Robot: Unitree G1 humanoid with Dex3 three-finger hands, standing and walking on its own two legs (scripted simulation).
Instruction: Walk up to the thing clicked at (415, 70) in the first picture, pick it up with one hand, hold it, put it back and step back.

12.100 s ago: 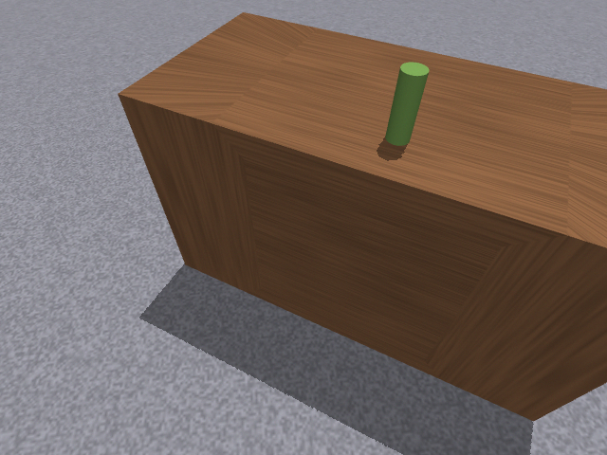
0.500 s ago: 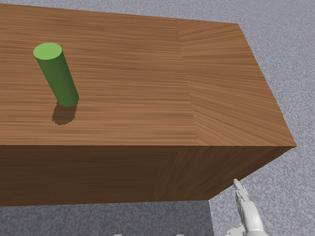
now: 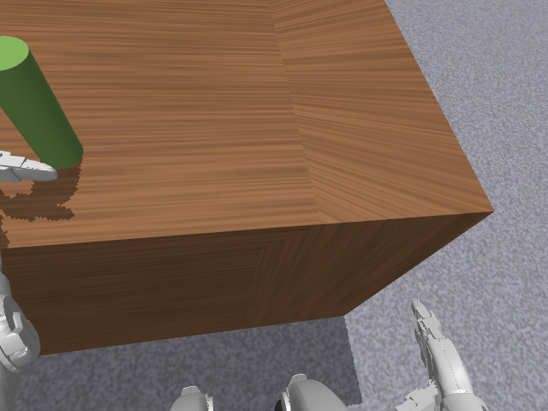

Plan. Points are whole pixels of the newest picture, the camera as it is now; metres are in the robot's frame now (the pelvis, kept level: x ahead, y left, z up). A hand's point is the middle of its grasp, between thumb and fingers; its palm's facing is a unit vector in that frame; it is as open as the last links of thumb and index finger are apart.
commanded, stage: close in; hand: left
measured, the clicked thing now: (35, 112) +0.49 +0.24 +0.12
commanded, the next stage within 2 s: rest palm in 0.30 s
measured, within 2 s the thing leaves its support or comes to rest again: leaves its support in 1.66 s
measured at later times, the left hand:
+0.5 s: hand (48, 129) +0.49 +0.24 +0.09, palm faces +0.21 -0.98 +0.04, open 17.7 cm
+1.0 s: hand (38, 108) +0.51 +0.25 +0.10, palm faces +0.24 -0.97 +0.02, open 14.8 cm
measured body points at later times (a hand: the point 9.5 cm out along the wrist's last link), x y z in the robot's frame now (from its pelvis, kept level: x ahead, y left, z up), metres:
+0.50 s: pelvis +0.00 -0.01 +0.00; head +0.10 +0.03 +0.44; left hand +0.47 +0.29 +0.09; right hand +0.16 -0.26 -0.02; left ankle +0.00 +0.10 -0.68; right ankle +0.00 -0.14 -0.68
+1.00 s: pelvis -0.01 +0.00 +0.00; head +0.11 +0.03 +0.43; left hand +0.50 +0.30 +0.10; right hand +0.15 -0.26 -0.02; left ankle +0.00 +0.10 -0.68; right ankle +0.00 -0.14 -0.68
